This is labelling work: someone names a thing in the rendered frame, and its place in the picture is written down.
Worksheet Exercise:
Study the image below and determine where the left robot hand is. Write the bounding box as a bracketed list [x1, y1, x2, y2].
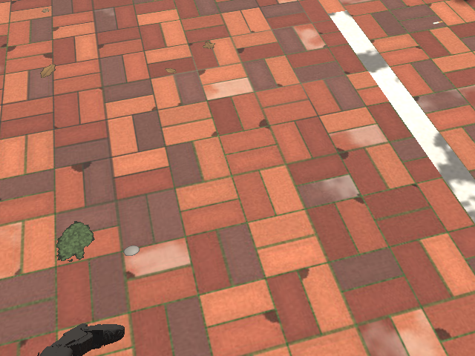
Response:
[37, 323, 125, 356]

